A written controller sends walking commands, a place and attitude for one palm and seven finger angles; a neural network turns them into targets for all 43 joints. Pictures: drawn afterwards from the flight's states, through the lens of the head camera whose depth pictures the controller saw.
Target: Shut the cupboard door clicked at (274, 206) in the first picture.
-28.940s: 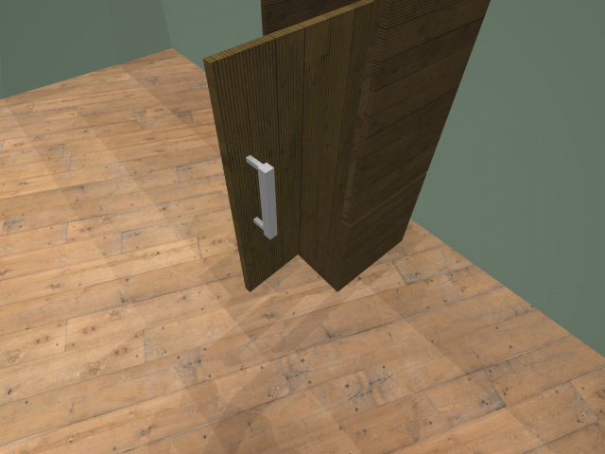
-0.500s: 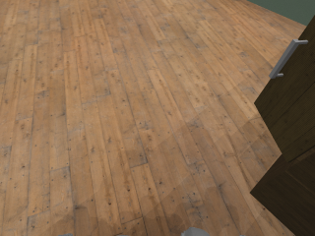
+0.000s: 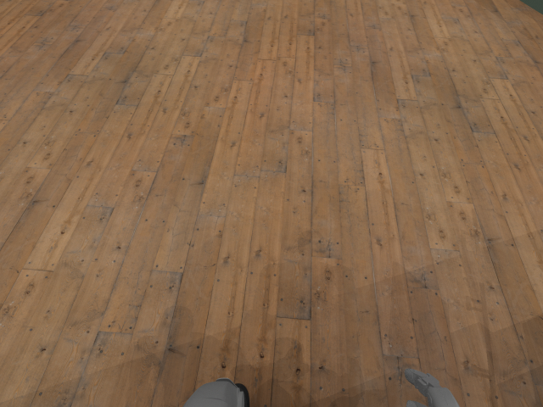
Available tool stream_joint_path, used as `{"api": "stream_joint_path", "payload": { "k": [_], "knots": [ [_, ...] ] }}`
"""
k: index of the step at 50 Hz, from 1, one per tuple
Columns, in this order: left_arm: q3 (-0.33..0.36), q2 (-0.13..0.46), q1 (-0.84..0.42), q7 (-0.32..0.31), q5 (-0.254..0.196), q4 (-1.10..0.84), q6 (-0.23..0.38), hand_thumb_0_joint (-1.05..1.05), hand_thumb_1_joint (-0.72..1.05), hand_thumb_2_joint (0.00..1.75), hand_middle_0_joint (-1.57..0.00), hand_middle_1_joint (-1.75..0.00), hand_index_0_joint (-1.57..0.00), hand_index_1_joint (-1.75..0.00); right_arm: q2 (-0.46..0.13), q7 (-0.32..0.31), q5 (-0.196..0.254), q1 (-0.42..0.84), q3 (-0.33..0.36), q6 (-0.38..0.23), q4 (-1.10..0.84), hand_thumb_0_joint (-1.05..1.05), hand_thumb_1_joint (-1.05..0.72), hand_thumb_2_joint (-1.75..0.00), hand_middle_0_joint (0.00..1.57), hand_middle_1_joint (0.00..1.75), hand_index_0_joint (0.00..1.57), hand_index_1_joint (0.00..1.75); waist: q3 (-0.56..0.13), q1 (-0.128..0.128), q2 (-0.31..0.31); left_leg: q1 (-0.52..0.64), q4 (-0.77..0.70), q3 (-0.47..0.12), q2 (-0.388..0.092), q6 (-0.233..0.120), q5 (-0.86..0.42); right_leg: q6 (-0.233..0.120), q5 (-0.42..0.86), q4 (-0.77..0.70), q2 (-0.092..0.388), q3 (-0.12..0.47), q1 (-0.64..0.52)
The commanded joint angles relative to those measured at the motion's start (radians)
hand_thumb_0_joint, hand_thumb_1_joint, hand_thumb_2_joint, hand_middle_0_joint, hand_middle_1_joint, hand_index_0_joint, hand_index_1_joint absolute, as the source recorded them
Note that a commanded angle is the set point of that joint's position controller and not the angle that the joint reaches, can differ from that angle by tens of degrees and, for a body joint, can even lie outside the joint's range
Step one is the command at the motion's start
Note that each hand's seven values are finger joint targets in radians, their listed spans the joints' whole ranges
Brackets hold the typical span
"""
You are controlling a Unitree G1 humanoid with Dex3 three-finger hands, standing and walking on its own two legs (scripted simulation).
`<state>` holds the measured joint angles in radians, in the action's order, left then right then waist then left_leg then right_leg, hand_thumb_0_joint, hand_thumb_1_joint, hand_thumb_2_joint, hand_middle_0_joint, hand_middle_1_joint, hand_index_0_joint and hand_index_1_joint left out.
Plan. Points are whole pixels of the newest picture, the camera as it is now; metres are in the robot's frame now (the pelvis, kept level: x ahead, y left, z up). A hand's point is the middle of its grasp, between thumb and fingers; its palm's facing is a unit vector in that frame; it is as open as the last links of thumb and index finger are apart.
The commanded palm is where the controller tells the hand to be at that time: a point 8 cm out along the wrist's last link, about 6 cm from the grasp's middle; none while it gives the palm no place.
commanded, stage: walk to a spot facing it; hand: left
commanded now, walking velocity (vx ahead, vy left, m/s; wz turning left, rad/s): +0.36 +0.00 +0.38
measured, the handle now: out of the picture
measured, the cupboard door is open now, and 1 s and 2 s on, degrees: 57 57 57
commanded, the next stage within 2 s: turn to face it in 0.72 s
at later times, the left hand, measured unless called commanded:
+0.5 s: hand (193, 300) +0.29 +0.17 -0.13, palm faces +0.15 -0.96 -0.23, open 7.3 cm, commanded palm none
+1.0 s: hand (156, 296) +0.30 +0.25 -0.17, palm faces +0.42 -0.88 -0.22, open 7.3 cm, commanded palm none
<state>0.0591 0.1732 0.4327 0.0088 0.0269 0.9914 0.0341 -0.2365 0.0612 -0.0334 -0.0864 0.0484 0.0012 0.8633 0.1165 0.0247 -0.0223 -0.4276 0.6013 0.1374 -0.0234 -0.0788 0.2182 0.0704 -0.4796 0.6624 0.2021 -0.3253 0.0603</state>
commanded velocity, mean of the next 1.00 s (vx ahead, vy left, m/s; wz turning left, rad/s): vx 0.21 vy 0.00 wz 0.26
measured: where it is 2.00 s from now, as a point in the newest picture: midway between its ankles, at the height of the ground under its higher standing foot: (249, 313)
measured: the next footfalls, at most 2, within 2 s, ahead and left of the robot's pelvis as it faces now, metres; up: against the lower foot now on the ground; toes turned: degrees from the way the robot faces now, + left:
right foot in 0.40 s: +0.29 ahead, -0.13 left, +0.00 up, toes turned +0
left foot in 0.84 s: +0.44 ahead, +0.16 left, +0.00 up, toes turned +28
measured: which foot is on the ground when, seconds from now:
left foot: down 0.00-0.40, up 0.42-0.82, down 0.84-1.00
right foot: down 0.00-0.00, up 0.02-0.38, down 0.40-0.82, up 0.84-1.00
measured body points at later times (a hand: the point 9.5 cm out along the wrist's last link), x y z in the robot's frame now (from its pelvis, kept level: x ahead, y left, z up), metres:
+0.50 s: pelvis +0.21 -0.03 +0.01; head +0.24 -0.05 +0.46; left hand +0.28 +0.22 -0.11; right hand +0.22 -0.27 -0.15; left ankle +0.11 +0.08 -0.64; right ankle +0.25 -0.13 -0.72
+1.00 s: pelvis +0.37 +0.06 +0.01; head +0.41 +0.10 +0.45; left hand +0.28 +0.30 -0.15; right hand +0.60 -0.11 -0.11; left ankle +0.41 +0.15 -0.72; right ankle +0.39 -0.10 -0.64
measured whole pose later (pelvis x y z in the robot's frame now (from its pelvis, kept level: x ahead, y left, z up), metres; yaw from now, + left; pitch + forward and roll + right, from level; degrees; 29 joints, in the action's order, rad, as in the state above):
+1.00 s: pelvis +0.37 +0.06 +0.01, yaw +21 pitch +0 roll -1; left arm 0.06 0.23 0.28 -0.02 0.02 0.97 -0.02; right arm -0.21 -0.01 -0.02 -0.06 0.00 -0.03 0.89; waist 0.11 0.05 -0.03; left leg -0.37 0.60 0.14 0.00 -0.08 0.22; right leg 0.03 -0.45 1.14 0.11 -0.04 0.46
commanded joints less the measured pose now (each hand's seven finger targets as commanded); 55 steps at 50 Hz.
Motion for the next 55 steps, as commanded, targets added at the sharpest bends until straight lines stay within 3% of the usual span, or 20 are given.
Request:
{"api": "stream_joint_path", "payload": {
  "k": [1, 3, 5, 15, 18, 19, 20, 22, 24, 27, 31, 36, 39, 40, 41, 42, 43, 45, 48, 55],
  "knots": [
    [0.037, 0.155, -0.199, -0.006, -0.009, -0.22, 0.025, 0.0, 0.9, 0.9, -0.2, -0.3, -0.2, -0.3, -0.316, -0.049, 0.003, -0.401, 0.076, -0.023, 0.042, 0.0, -0.9, -0.9, 0.2, 0.3, 0.2, 0.3, -0.256, -0.199, 0.1, 0.561, -0.304, -0.658, -0.452, -0.213, 0.112, -0.044, -0.087, 0.695, -0.061, 0.261, 0.665],
    [0.038, 0.131, -0.198, -0.002, 0.0, -0.18, 0.008, 0.0, 0.9, 0.9, -0.2, -0.3, -0.2, -0.3, -0.203, -0.064, 0.004, -0.226, 0.044, -0.035, -0.003, 0.0, -0.9, -0.9, 0.2, 0.3, 0.2, 0.3, -0.12, -0.12, 0.19, 0.288, -0.364, -0.533, -0.336, -0.138, 0.316, -0.046, 0.038, 0.629, -0.013, 0.312, 0.634],
    [0.041, 0.105, -0.117, 0.01, 0.009, -0.13, -0.009, 0.0, 0.9, 0.9, -0.2, -0.3, -0.2, -0.3, -0.14, -0.071, -0.003, -0.148, 0.023, -0.045, -0.011, 0.0, -0.9, -0.9, 0.2, 0.3, 0.2, 0.3, -0.093, -0.052, 0.175, 0.155, -0.379, -0.411, -0.253, -0.105, 0.258, -0.04, 0.113, 0.525, -0.023, 0.304, 0.533],
    [0.033, 0.098, -0.238, 0.027, 0.006, -0.18, -0.009, 0.0, 0.9, 0.9, -0.2, -0.3, -0.2, -0.3, -0.115, -0.063, 0.004, -0.2, 0.035, -0.055, 0.061, 0.0, -0.9, -0.9, 0.2, 0.3, 0.2, 0.3, -0.054, -0.029, 0.105, 0.141, -0.383, -0.295, -0.181, -0.11, 0.184, -0.018, 0.296, 0.025, -0.11, 0.243, 0.339],
    [0.046, 0.134, -0.119, 0.022, 0.01, -0.142, 0.008, 0.0, 0.9, 0.9, -0.2, -0.3, -0.2, -0.3, -0.094, -0.062, 0.009, -0.194, 0.035, -0.05, 0.074, 0.0, -0.9, -0.9, 0.2, 0.3, 0.2, 0.3, -0.074, 0.033, 0.043, 0.049, -0.194, -0.264, -0.114, -0.063, 0.181, -0.035, 0.293, -0.14, -0.148, 0.243, 0.068],
    [0.063, 0.198, 0.005, 0.015, 0.017, -0.112, 0.021, 0.0, 0.9, 0.9, -0.2, -0.3, -0.2, -0.3, -0.056, -0.058, 0.018, -0.195, 0.029, -0.054, 0.066, 0.0, -0.9, -0.9, 0.2, 0.3, 0.2, 0.3, -0.119, 0.089, -0.095, -0.094, 0.051, -0.187, -0.026, -0.022, 0.192, -0.079, 0.129, -0.242, -0.022, 0.403, -0.131],
    [0.085, 0.3, 0.121, 0.004, 0.022, -0.087, 0.025, 0.0, 0.9, 0.9, -0.2, -0.3, -0.2, -0.3, 0.007, -0.054, 0.023, -0.22, 0.017, -0.061, 0.034, 0.0, -0.9, -0.9, 0.2, 0.3, 0.2, 0.3, -0.206, 0.122, -0.358, -0.254, 0.399, -0.085, 0.108, 0.021, 0.388, -0.174, -0.02, -0.417, 0.25, 0.764, -0.271],
    [0.074, 0.256, 0.02, -0.011, 0.011, -0.109, 0.028, 0.0, 0.9, 0.9, -0.2, -0.3, -0.2, -0.3, -0.032, -0.052, 0.006, -0.182, 0.033, -0.063, 0.025, 0.0, -0.9, -0.9, 0.2, 0.3, 0.2, 0.3, -0.147, 0.066, -0.258, -0.359, 0.714, -0.205, 0.019, 0.021, 0.265, -0.227, -0.163, -0.503, 0.295, 0.87, -0.134],
    [0.044, 0.139, -0.106, -0.019, 0.007, -0.132, 0.036, 0.0, 0.9, 0.9, -0.2, -0.3, -0.2, -0.3, -0.018, -0.04, 0.004, -0.163, 0.03, -0.052, 0.055, 0.0, -0.9, -0.9, 0.2, 0.3, 0.2, 0.3, -0.086, 0.002, -0.089, -0.278, 0.687, -0.202, -0.061, 0.042, 0.079, -0.173, 0.109, -0.466, 0.2, 0.503, 0.036],
    [0.032, 0.103, -0.091, -0.02, 0.006, -0.105, 0.056, 0.0, 0.9, 0.9, -0.2, -0.3, -0.2, -0.3, 0.022, -0.029, 0.007, -0.176, 0.02, -0.023, 0.062, 0.0, -0.9, -0.9, 0.2, 0.3, 0.2, 0.3, -0.085, -0.029, -0.12, -0.248, 0.585, -0.143, -0.063, 0.073, 0.04, -0.162, 0.548, -0.429, 0.149, 0.272, 0.042],
    [0.036, 0.12, -0.043, -0.025, 0.003, -0.072, 0.058, 0.0, 0.9, 0.9, -0.2, -0.3, -0.2, -0.3, 0.046, -0.012, 0.005, -0.098, 0.009, -0.011, 0.025, 0.0, -0.9, -0.9, 0.2, 0.3, 0.2, 0.3, -0.082, -0.02, -0.088, -0.252, 0.368, -0.074, -0.063, 0.076, 0.0, -0.153, 0.734, -0.404, 0.132, 0.139, -0.042],
    [0.037, 0.175, -0.025, -0.025, 0.001, -0.057, 0.047, 0.0, 0.9, 0.9, -0.2, -0.3, -0.2, -0.3, 0.01, 0.001, 0.005, 0.013, -0.002, -0.014, -0.033, 0.0, -0.9, -0.9, 0.2, 0.3, 0.2, 0.3, -0.07, -0.004, -0.108, -0.17, 0.131, -0.005, -0.029, 0.045, 0.009, -0.145, 0.88, -0.334, 0.162, 0.089, -0.115],
    [0.051, 0.234, -0.075, -0.024, -0.004, -0.083, 0.035, 0.0, 0.9, 0.9, -0.2, -0.3, -0.2, -0.3, -0.064, -0.011, 0.001, -0.143, 0.016, -0.014, -0.011, 0.0, -0.9, -0.9, 0.2, 0.3, 0.2, 0.3, -0.159, -0.099, -0.097, 0.126, 0.018, 0.028, 0.051, 0.012, -0.018, -0.109, 1.015, -0.047, 0.157, 0.023, -0.046],
    [0.056, 0.239, -0.087, -0.023, -0.009, -0.098, 0.027, 0.0, 0.9, 0.9, -0.2, -0.3, -0.2, -0.3, -0.125, -0.017, -0.003, -0.271, 0.033, -0.015, 0.017, 0.0, -0.9, -0.9, 0.2, 0.3, 0.2, 0.3, -0.248, -0.164, -0.019, 0.358, -0.063, -0.027, 0.022, -0.002, -0.135, -0.079, 0.816, 0.174, 0.13, 0.021, 0.079],
    [0.043, 0.175, -0.042, -0.011, -0.024, -0.125, 0.015, 0.0, 0.9, 0.9, -0.2, -0.3, -0.2, -0.3, -0.259, -0.031, -0.015, -0.352, 0.059, -0.021, 0.027, 0.0, -0.9, -0.9, 0.2, 0.3, 0.2, 0.3, -0.346, -0.169, 0.264, 0.607, -0.079, -0.439, -0.279, -0.131, -0.466, -0.013, 0.048, 0.504, -0.051, 0.039, 0.404],
    [0.019, 0.15, -0.081, -0.021, -0.02, -0.167, 0.01, 0.0, 0.9, 0.9, -0.2, -0.3, -0.2, -0.3, -0.31, -0.05, 0.005, -0.398, 0.059, -0.021, 0.035, 0.0, -0.9, -0.9, 0.2, 0.3, 0.2, 0.3, -0.413, -0.178, 0.24, 0.64, -0.169, -0.632, -0.44, -0.227, -0.638, -0.027, -0.21, 0.669, -0.12, 0.204, 0.52],
    [0.016, 0.146, -0.11, -0.036, -0.02, -0.185, 0.006, 0.0, 0.9, 0.9, -0.2, -0.3, -0.2, -0.3, -0.28, -0.061, 0.007, -0.341, 0.042, -0.022, 0.013, 0.0, -0.9, -0.9, 0.2, 0.3, 0.2, 0.3, -0.323, -0.144, 0.051, 0.515, -0.182, -0.556, -0.465, -0.214, -0.609, -0.039, -0.136, 0.723, -0.099, 0.27, 0.534],
    [0.002, 0.104, -0.094, -0.039, -0.009, -0.116, -0.019, 0.0, 0.9, 0.9, -0.2, -0.3, -0.2, -0.3, -0.188, -0.081, 0.014, -0.168, 0.014, -0.034, -0.015, 0.0, -0.9, -0.9, 0.2, 0.3, 0.2, 0.3, -0.222, -0.081, 0.222, 0.278, -0.271, -0.429, -0.378, -0.149, -0.336, -0.04, -0.04, 0.657, -0.061, 0.331, 0.504],
    [-0.008, 0.066, -0.016, -0.027, -0.006, -0.038, -0.046, 0.0, 0.9, 0.9, -0.2, -0.3, -0.2, -0.3, -0.096, -0.092, 0.008, -0.083, -0.02, -0.044, 0.005, 0.0, -0.9, -0.9, 0.2, 0.3, 0.2, 0.3, -0.194, -0.006, 0.12, 0.18, -0.292, -0.237, -0.278, -0.085, -0.333, -0.04, 0.075, 0.445, -0.074, 0.332, 0.359],
    [0.014, 0.067, -0.11, -0.007, 0.002, -0.077, -0.081, 0.0, 0.9, 0.9, -0.2, -0.3, -0.2, -0.3, -0.109, -0.09, 0.006, -0.057, 0.003, -0.007, 0.036, 0.0, -0.9, -0.9, 0.2, 0.3, 0.2, 0.3, -0.084, -0.011, 0.121, 0.12, -0.339, -0.135, -0.302, -0.078, -0.05, -0.037, 0.138, 0.198, -0.138, 0.272, 0.325]
  ]
}}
